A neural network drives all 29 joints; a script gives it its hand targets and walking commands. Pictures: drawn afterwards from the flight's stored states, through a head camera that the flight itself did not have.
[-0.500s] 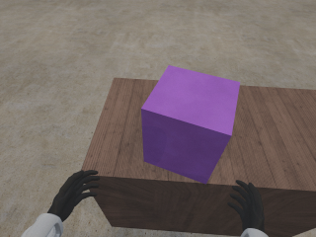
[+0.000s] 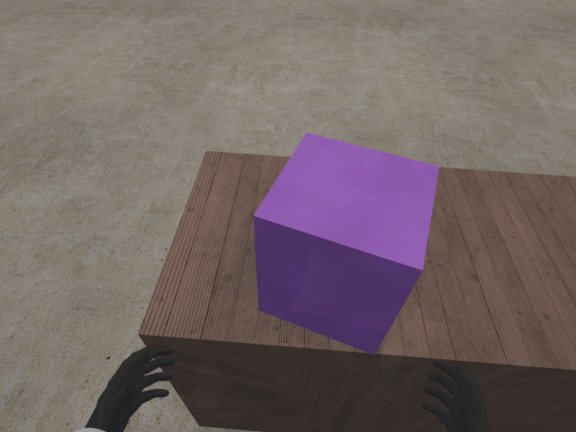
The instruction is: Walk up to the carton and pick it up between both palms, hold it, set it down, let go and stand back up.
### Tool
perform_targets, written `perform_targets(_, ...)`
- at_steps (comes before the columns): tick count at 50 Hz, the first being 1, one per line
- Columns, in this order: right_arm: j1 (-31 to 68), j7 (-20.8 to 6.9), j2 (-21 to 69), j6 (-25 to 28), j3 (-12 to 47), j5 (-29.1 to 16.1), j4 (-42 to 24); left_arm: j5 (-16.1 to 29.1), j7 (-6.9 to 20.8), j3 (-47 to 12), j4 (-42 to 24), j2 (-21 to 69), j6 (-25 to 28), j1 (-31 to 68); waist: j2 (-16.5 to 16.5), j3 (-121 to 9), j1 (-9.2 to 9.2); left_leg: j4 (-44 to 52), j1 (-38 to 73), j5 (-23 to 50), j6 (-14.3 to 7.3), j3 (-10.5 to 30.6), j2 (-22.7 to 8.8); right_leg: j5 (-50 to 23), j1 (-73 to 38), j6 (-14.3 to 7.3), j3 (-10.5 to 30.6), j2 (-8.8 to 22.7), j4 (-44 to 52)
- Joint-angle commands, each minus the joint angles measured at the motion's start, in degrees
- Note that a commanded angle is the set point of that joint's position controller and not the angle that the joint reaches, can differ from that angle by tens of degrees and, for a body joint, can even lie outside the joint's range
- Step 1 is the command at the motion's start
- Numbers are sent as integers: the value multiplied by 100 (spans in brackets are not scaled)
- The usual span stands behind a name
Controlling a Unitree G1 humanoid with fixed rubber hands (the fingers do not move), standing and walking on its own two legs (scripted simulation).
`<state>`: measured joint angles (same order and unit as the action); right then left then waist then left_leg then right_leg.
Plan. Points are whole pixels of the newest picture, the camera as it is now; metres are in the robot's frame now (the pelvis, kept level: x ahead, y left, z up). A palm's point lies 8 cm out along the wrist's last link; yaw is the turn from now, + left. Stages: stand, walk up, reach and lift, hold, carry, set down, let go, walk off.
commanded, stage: set down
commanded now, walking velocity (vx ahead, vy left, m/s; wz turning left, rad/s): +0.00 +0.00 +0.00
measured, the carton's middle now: (340, 244) +0.40 -0.03 +0.02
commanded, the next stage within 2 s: let go in 1.16 s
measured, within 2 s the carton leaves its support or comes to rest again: neither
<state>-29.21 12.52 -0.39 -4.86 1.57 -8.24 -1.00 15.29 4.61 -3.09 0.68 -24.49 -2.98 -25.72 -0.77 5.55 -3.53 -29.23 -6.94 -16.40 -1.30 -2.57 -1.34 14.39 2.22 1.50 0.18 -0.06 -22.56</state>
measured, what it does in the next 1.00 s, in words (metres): stands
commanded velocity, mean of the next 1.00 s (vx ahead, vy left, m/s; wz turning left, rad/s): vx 0.00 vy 0.00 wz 0.00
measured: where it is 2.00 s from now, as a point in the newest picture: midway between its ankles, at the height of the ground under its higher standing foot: outside the picture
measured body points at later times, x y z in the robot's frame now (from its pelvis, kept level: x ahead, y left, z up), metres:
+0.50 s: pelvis +0.02 -0.02 +0.01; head +0.02 -0.01 +0.45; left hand +0.17 +0.22 -0.04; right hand +0.16 -0.22 -0.04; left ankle +0.00 +0.09 -0.74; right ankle -0.02 -0.14 -0.74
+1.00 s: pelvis +0.01 -0.03 +0.00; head +0.00 -0.02 +0.45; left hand +0.16 +0.21 -0.07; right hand +0.15 -0.24 -0.08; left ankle +0.00 +0.09 -0.74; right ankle -0.02 -0.14 -0.74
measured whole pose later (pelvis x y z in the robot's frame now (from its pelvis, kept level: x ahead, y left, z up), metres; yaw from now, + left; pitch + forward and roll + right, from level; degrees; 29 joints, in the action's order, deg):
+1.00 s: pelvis +0.01 -0.03 +0.00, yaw -1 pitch -6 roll +0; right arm -18.9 3.3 -6.3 9.1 -0.9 -0.8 31.5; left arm 4.3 2.8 -1.3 24.2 -14.6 -6.7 -16.4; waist -0.6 5.0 -1.3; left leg -22.2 -2.5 -13.3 0.5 -3.1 -1.4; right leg 14.6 1.0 0.0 0.6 -0.2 -21.8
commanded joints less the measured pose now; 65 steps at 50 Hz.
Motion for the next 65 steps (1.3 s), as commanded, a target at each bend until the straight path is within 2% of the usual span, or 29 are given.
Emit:
perform_targets(1,153,-35,-496,649,-290,129,-1009,-141,10,630,-1187,-689,348,465,856,-438,192,813,103,1672,466,250,-129,-1116,212,-393,88,-117,454)
perform_targets(10,131,-233,-629,1214,-216,240,-518,-373,39,713,-778,-501,310,316,535,-550,151,768,491,2432,477,135,-25,-1752,237,-249,15,-130,541)
perform_targets(25,538,-501,-761,1772,-217,407,554,-594,74,733,191,-424,373,867,393,-623,243,870,781,2242,418,-63,91,-2140,351,-118,62,14,658)
perform_targets(31,837,-582,-889,1794,-269,535,1184,-795,40,712,639,-264,261,1105,387,-543,248,955,845,2031,420,-106,99,-1935,422,-108,-8,12,678)
perform_targets(42,1336,-796,-1057,1819,-433,728,1851,-1044,-153,657,1086,14,41,1489,281,-473,228,1010,838,1785,404,-197,114,-1468,574,-113,-117,-17,660)
perform_targets(58,1777,-1074,-1321,1778,-534,793,2581,-1186,-393,561,1483,276,-120,1815,252,-564,250,977,768,1585,386,-256,140,-1145,693,-170,-151,-51,574)
perform_targets(65,1827,-1137,-1403,1807,-555,793,2684,-1200,-439,553,1559,337,-135,1818,147,-658,256,945,790,1668,375,-270,154,-1200,690,-157,-144,-64,547)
